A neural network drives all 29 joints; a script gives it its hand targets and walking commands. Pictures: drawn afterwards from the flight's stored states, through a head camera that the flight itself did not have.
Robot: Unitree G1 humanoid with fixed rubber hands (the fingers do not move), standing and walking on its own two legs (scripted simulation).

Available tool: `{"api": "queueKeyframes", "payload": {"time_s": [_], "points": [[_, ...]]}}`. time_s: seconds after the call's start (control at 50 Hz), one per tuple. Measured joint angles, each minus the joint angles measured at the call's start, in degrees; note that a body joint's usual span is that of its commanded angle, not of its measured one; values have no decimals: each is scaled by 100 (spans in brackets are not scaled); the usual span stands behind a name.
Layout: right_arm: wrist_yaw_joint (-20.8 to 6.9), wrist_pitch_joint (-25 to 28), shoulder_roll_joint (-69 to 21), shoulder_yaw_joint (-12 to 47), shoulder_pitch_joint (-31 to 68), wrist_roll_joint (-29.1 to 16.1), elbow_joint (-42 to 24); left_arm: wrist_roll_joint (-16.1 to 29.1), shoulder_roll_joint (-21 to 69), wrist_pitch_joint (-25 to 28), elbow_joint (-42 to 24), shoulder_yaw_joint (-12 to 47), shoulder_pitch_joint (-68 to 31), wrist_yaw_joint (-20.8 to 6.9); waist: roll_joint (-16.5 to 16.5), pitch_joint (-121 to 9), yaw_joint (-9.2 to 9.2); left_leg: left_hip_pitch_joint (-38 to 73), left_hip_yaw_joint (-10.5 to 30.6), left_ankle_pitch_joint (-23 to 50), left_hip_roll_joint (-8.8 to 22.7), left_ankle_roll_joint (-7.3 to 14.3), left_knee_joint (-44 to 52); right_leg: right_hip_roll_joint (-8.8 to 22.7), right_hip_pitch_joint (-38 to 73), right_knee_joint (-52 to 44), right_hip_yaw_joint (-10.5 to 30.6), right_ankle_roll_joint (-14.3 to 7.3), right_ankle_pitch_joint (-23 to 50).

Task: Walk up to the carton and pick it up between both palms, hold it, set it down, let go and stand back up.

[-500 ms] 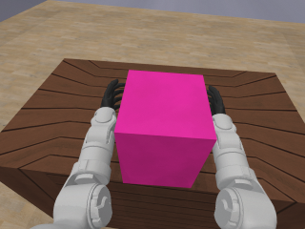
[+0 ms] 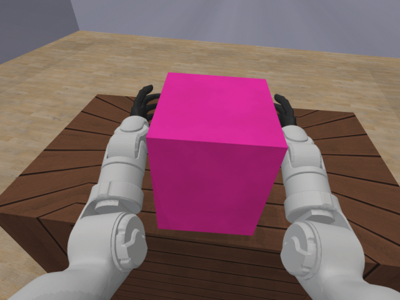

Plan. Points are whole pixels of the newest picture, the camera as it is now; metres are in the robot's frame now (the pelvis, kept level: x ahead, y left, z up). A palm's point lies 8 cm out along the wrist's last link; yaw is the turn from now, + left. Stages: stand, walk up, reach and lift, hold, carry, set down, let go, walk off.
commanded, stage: reach and lift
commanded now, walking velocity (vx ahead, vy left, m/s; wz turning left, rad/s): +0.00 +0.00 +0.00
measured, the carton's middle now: (210, 155) +0.39 +0.00 +0.14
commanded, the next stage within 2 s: hold in 1.70 s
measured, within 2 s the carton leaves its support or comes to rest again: neither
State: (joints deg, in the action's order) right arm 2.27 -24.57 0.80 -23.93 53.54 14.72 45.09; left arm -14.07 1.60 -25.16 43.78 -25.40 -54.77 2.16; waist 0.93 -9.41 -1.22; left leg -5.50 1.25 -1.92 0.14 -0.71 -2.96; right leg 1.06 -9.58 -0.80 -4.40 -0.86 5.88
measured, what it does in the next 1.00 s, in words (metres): stands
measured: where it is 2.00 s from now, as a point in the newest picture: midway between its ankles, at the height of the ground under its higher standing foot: outside the picture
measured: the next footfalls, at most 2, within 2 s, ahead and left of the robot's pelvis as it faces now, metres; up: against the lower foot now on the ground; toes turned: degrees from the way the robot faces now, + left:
none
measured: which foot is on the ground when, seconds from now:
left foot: down 0.00-1.00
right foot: down 0.00-1.00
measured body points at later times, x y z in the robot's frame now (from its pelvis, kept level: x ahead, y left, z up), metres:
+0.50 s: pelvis +0.00 +0.01 +0.00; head -0.03 +0.00 +0.45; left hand +0.40 +0.15 +0.19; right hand +0.40 -0.15 +0.18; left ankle -0.01 +0.13 -0.75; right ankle +0.05 -0.11 -0.75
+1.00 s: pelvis -0.03 +0.00 +0.00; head -0.06 -0.01 +0.45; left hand +0.37 +0.14 +0.20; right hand +0.37 -0.16 +0.19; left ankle -0.01 +0.13 -0.75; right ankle +0.05 -0.11 -0.75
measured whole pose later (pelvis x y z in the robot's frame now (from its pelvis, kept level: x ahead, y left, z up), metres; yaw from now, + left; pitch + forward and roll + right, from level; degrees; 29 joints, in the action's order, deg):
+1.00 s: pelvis -0.03 +0.00 +0.00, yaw +0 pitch +2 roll +1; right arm 7.0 -36.0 1.0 -12.7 43.7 5.6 24.6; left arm -4.6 1.0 -35.3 23.2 -13.3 -43.4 6.7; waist 1.0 -8.0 -0.3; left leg -9.0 1.3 -4.4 -0.3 -0.6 -11.4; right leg 1.6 -13.2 7.9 -4.1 -0.8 3.2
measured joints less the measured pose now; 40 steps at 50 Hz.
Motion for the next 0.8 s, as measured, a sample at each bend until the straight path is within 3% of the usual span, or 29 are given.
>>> {"api": "queueKeyframes", "payload": {"time_s": [0.18,0.34,0.54,0.8], "points": [[-3,-171,-49,161,-189,-83,-403,120,-22,-159,-406,298,233,-23,-40,89,73,200,38,61,-64,30,127,63,214,-120,-33,45,43],[-1,-381,-16,477,-643,-386,-904,320,93,-441,-1026,695,713,178,-81,238,105,321,12,11,-100,59,71,95,365,-147,-4,67,50],[180,-640,110,1045,-1015,-767,-1541,744,59,-689,-1780,1203,1204,510,-39,279,115,278,-25,-90,-88,50,-140,84,344,-11,37,69,-3],[456,-1009,87,1304,-1304,-1026,-2160,940,0,-999,-2281,1399,1439,562,-18,296,98,49,-46,-170,-52,30,-493,59,49,462,66,38,-137]]}}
